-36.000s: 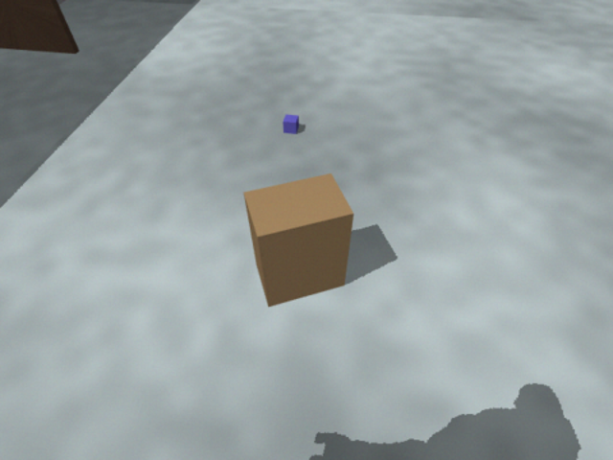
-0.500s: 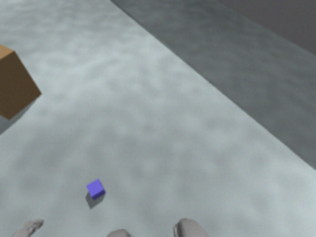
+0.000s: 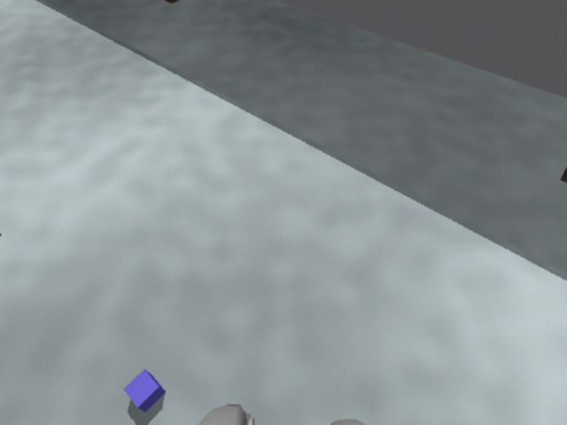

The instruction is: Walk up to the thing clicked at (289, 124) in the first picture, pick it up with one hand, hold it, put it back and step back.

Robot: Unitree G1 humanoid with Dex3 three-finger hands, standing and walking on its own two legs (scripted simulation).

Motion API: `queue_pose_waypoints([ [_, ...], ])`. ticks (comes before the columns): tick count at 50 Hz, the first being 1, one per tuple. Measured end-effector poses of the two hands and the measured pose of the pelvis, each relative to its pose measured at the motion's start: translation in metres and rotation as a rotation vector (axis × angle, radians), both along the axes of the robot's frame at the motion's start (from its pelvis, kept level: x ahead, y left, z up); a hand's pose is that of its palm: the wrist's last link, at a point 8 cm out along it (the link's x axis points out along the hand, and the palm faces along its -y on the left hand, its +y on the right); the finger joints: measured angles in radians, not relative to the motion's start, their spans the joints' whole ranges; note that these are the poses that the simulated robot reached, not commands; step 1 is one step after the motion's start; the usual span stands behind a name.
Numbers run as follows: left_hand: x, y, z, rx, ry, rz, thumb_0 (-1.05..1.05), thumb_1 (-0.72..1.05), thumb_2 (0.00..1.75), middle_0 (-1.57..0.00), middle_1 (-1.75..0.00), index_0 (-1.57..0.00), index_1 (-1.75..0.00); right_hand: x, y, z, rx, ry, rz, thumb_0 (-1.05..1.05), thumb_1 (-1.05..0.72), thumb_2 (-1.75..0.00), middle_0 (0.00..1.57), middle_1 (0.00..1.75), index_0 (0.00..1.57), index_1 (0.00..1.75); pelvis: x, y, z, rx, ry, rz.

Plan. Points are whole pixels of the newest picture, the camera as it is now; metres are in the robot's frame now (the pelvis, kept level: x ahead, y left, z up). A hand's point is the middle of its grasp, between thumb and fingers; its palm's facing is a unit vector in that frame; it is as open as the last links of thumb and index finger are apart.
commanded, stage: walk up
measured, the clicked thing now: (145, 390) +0.29 +0.44 -0.70
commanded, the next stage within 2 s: stand in 0.84 s
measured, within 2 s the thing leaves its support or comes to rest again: neither
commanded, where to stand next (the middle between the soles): +0.09 +0.00 m, yaw -8 degrees
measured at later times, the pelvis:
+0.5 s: pelvis +0.01 +0.00 +0.01, yaw -8 degrees
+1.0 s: pelvis +0.02 +0.01 +0.04, yaw -9 degrees
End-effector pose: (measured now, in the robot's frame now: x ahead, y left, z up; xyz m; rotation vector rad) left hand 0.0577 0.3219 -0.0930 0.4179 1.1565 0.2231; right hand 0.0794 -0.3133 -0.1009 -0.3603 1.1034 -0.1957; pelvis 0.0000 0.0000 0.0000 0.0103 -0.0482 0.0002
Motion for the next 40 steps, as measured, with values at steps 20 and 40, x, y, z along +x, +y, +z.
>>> queue_pose_waypoints([
  [20, 0.038, -0.023, 0.0, -0.014, 0.03, -0.102, 0.01, 0.9, 0.9, -0.2, -0.3, -0.2, -0.3, -0.025, -0.02, -0.004, 0.002, 0.029, -0.143, 0.01, -0.9, -0.9, 0.2, 0.3, 0.21, 0.3, 0.005, -0.007, 0.005, 0.002, 0.008, -0.124],
  [40, 0.1, -0.04, 0.016, -0.091, -0.012, -0.162, 0.0, 0.9, 0.9, -0.2, -0.3, -0.2, -0.3, -0.043, 0.01, 0.014, 0.06, 0.08, -0.215, 0.01, -0.9, -0.9, 0.2, 0.3, 0.21, 0.3, 0.01, 0.006, 0.033, -0.004, 0.006, -0.172],
])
